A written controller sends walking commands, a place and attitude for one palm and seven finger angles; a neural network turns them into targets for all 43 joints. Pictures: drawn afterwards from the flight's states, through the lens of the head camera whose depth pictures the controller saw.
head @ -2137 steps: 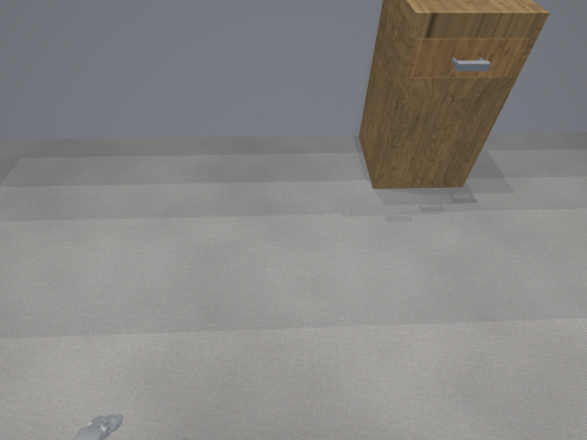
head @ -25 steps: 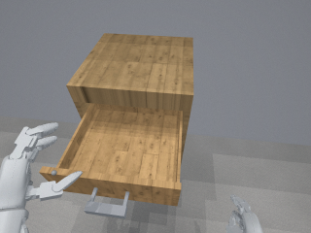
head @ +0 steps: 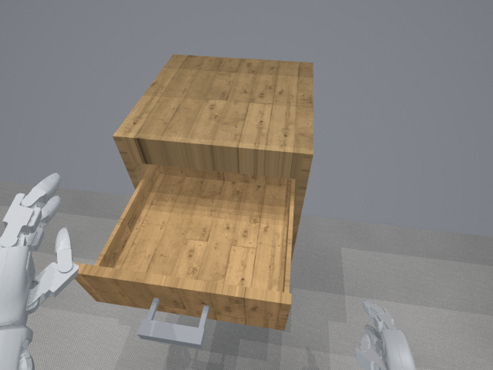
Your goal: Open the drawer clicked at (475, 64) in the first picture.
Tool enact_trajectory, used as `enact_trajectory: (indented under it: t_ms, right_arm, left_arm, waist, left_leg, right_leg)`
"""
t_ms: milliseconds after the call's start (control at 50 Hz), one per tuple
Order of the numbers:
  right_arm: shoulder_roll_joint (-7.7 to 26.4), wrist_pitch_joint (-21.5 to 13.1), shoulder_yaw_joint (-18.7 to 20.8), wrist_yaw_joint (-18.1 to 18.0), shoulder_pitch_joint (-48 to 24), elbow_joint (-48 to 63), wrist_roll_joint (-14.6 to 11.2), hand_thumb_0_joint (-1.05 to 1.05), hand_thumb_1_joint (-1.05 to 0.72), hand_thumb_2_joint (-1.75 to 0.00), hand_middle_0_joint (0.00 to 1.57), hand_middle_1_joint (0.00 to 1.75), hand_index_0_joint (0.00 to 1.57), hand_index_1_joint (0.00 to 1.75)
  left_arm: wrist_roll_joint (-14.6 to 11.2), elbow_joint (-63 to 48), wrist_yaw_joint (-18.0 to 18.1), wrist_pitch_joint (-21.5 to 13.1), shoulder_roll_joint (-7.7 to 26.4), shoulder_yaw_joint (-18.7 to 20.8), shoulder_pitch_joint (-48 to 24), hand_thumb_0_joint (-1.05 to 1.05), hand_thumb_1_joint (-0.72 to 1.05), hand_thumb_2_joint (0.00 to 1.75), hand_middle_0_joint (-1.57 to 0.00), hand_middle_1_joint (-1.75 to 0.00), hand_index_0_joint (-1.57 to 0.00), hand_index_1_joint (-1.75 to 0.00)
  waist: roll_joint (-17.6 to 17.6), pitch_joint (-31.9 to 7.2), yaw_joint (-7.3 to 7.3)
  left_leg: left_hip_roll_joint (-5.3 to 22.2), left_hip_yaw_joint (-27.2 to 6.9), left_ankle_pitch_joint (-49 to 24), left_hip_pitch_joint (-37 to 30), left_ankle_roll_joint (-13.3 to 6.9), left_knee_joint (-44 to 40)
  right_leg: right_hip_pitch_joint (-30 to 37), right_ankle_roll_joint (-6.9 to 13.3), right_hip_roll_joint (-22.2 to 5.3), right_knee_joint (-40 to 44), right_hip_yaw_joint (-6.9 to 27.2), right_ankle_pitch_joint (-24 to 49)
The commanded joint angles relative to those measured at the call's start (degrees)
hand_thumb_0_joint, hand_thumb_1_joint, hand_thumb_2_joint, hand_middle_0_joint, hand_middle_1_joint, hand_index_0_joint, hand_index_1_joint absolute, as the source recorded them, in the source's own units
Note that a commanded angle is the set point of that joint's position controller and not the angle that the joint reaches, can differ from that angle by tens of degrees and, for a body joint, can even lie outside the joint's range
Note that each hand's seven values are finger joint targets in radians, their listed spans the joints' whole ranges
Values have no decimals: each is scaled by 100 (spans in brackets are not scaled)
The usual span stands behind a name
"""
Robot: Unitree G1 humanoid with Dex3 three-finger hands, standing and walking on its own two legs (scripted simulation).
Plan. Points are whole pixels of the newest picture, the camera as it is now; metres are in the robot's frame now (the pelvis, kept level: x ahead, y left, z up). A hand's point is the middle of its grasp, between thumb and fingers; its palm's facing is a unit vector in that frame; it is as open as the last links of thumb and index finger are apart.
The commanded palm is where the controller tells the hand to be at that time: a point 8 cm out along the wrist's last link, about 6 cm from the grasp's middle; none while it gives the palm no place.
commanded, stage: step back with the hand held close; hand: left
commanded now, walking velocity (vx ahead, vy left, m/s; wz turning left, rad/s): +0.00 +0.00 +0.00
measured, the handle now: (176, 320) +0.22 +0.17 -0.11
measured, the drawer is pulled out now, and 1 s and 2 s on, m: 0.30 0.30 0.30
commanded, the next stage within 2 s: stop stepping back and stand still in 1.14 s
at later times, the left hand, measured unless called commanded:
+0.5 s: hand (63, 293) +0.16 +0.24 +0.14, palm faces +0.28 -0.82 -0.49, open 7.4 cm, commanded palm +0.09 +0.29 +0.17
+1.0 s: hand out of the picture +0.07 +0.22 +0.16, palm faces +0.39 -0.80 -0.46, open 7.4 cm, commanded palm +0.00 +0.27 +0.17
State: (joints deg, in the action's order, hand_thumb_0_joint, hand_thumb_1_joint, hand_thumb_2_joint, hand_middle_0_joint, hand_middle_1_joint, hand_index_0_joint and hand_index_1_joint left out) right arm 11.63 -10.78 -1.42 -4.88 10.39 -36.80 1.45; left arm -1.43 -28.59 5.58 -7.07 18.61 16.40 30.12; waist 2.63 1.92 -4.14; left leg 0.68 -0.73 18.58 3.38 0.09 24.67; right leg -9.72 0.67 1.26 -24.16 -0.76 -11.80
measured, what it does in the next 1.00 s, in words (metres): shifts its weight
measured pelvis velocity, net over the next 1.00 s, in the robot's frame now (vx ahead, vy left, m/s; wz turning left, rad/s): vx -0.13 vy -0.01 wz -0.01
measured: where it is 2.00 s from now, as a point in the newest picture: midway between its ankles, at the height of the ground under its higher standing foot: outside the picture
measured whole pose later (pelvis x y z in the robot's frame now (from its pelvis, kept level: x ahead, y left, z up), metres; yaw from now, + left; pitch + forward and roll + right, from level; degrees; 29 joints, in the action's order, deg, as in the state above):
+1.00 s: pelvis -0.13 -0.01 -0.03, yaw +0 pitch -1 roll +0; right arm 12.1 -7.9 0.0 -4.6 14.6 -33.2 2.1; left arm 0.3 -34.0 11.7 -13.3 22.7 22.3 34.6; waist -1.4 1.3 2.9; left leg 1.2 0.3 14.2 24.6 0.4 39.8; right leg -28.9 1.2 1.8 -35.2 0.2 -10.1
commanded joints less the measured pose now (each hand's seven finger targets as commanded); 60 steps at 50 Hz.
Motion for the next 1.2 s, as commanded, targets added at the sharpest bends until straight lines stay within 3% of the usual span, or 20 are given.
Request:
enact_trajectory:
  t_ms: [0, 60, 80, 120, 200, 360, 520, 600, 740, 820, 880, 900, 960, 1000, 1040, 1060, 1120, 1140, 1160, 1180]
  right_arm:
    - [552, -356, 226, -40, -653, 906, -20, 0, -90, -90, 20, 30, 20, 30]
    - [570, -363, 232, -30, -671, 886, -28, 0, -90, -90, 20, 30, 20, 30]
    - [842, -89, 293, -102, -519, 1073, -20, 0, -90, -90, 20, 30, 20, 30]
    - [832, 124, 342, -114, -565, 1101, 35, 0, -90, -90, 20, 30, 20, 30]
    - [782, 270, 389, -66, -401, 1314, -2, 0, -90, -90, 20, 30, 20, 30]
    - [660, 386, 454, -35, -383, 1562, -55, 0, -90, -90, 20, 30, 20, 30]
    - [716, 110, 441, -41, -269, 1515, 47, 0, -90, -90, 20, 30, 20, 30]
    - [770, -17, 395, -48, -148, 1391, 80, 0, -90, -90, 20, 30, 20, 30]
    - [878, 40, 398, -67, 7, 1299, 127, 0, -90, -90, 20, 30, 20, 30]
    - [819, 92, 331, -73, -56, 1234, 158, 0, -90, -90, 20, 30, 20, 30]
    - [763, -23, 352, -75, -305, 1269, 134, 0, -90, -90, 20, 30, 20, 30]
    - [659, -90, 364, -67, -318, 1288, 104, 0, -90, -90, 20, 30, 20, 30]
    - [690, -92, 437, 19, -169, 1370, 14, 0, -90, -90, 20, 30, 20, 30]
    - [725, 20, 488, 9, -78, 1206, 57, 0, -90, -90, 20, 30, 20, 30]
    - [770, 208, 494, -27, 7, 1056, 134, 0, -90, -90, 20, 30, 20, 30]
    - [676, 257, 405, -27, 57, 976, 181, 0, -90, -90, 20, 30, 20, 30]
    - [730, 366, 234, -83, 82, 1040, 155, 0, -90, -90, 20, 30, 20, 30]
    - [879, 357, 237, -120, -22, 1034, 220, 0, -90, -90, 20, 30, 20, 30]
    - [964, 166, 279, -148, -177, 1115, 303, 0, -90, -90, 20, 30, 20, 30]
    - [661, -16, 352, -156, -174, 933, 341, 0, -90, -90, 20, 30, 20, 30]
  left_arm:
    - [-11, -1251, 132, -374, 837, 641, -312, 0, 90, 90, -20, -30, -20, -30]
    - [4, -1242, 127, -383, 854, 638, -420, 0, 90, 90, -20, -30, -20, -30]
    - [16, -1263, 189, -621, 1379, 1386, -753, 0, 90, 90, -20, -30, -20, -30]
    - [145, -963, 152, -600, 918, 897, -341, 0, 90, 90, -20, -30, -20, -30]
    - [190, -1042, 236, -623, 748, 800, 298, 0, 90, 90, -20, -30, -20, -30]
    - [118, -1922, 449, -729, 1276, 1264, 962, 0, 90, 90, -20, -30, -20, -30]
    - [131, -1865, 556, -896, 1084, 1195, 813, 0, 90, 90, -20, -30, -20, -30]
    - [191, -1548, 602, -906, 830, 931, 411, 0, 90, 90, -20, -30, -20, -30]
    - [337, -1581, 703, -862, 1118, 907, -402, 0, 90, 90, -20, -30, -20, -30]
    - [294, -1632, 697, -882, 1087, 969, -102, 0, 90, 90, -20, -30, -20, -30]
    - [225, -1749, 727, -927, 988, 1064, 159, 0, 90, 90, -20, -30, -20, -30]
    - [172, -1728, 750, -949, 999, 1164, 341, 0, 90, 90, -20, -30, -20, -30]
    - [145, -1593, 742, -898, 1066, 1174, 611, 0, 90, 90, -20, -30, -20, -30]
    - [161, -1592, 825, -823, 1201, 1207, 353, 0, 90, 90, -20, -30, -20, -30]
    - [155, -1860, 837, -781, 1461, 1271, -29, 0, 90, 90, -20, -30, -20, -30]
    - [161, -1815, 766, -801, 1338, 1173, 79, 0, 90, 90, -20, -30, -20, -30]
    - [144, -1760, 584, -932, 1226, 994, 116, 0, 90, 90, -20, -30, -20, -30]
    - [154, -1817, 567, -984, 1226, 969, -152, 0, 90, 90, -20, -30, -20, -30]
    - [182, -1956, 655, -1067, 1031, 945, -218, 0, 90, 90, -20, -30, -20, -30]
    - [350, -1941, 794, -1003, 1228, 1019, -262, 0, 90, 90, -20, -30, -20, -30]
  waist:
    - [85, -618, 12]
    - [201, -551, 26]
    - [-119, -4, 373]
    - [-667, -222, 459]
    - [-303, -1052, 493]
    - [-250, -1661, 506]
    - [718, -945, 495]
    - [696, -419, 517]
    - [-794, -50, 609]
    - [-427, -571, 625]
    - [646, -696, 548]
    - [490, -868, 480]
    - [-331, -733, 567]
    - [-1105, -826, 571]
    - [-1527, -1213, 558]
    - [-1787, -1397, 610]
    - [-650, -913, 748]
    - [496, -507, 812]
    - [1931, -21, 752]
    - [1118, 87, 712]
  left_leg:
    - [159, 185, -2121, 526, 34, -341]
    - [168, 202, -2091, 516, 40, -350]
    - [207, 15, -1301, 901, -59, -213]
    - [183, -110, -1067, 824, -115, 7]
    - [338, -115, -1986, 820, -106, 162]
    - [456, -301, -2883, 1338, 17, 674]
    - [843, -622, -1396, 2559, -241, -126]
    - [941, -659, 86, 3355, -368, -256]
    - [80, -271, 1839, 2270, -181, 1104]
    - [297, -590, 1213, 2000, -356, 394]
    - [1146, -1176, 331, 3227, -590, -428]
    - [1158, -1018, -68, 3445, -556, -222]
    - [481, -382, 1634, 3496, -260, 626]
    - [-49, -114, 2029, 2448, -38, 2044]
    - [-236, 57, 1777, 1298, 48, 3480]
    - [-163, 79, 1549, 979, -1, 3364]
    - [-200, 176, 1388, 1053, -76, 1096]
    - [435, -659, 1806, 1919, -389, -173]
    - [1944, -2628, 2199, 3635, -1033, -1587]
    - [2105, -2112, 347, 4018, -1171, -1345]
  right_leg:
    - [754, 22, -183, 179, -82, 1250]
    - [681, 21, -195, 206, -87, 1199]
    - [-13, 42, -326, 401, 484, 1256]
    - [-198, 79, -500, 469, 653, 1170]
    - [299, 136, -621, -36, 587, 1982]
    - [528, 314, -875, -664, 564, 2979]
    - [224, 33, -303, -1234, 196, 699]
    - [108, 62, -289, -1380, 363, -55]
    - [-1926, 446, -982, 947, 1814, -2711]
    - [-1313, 266, -739, 320, 1202, -1626]
    - [-184, -25, -44, -1438, 323, -550]
    - [163, -37, -53, -1545, 350, -258]
    - [-480, 290, -768, -305, 1388, -1391]
    - [-1747, 600, -1562, 1274, 2336, -3128]
    - [-2544, 847, -2058, 1757, 2403, -3274]
    - [-2384, 746, -1808, 1467, 1764, -2429]
    - [-2302, 254, -1087, 666, 831, -2206]
    - [-2121, 118, -597, -909, 550, -2192]
    - [-1604, -165, 404, -3540, -18, -2024]
    - [-1371, -160, 562, -5172, 482, -1795]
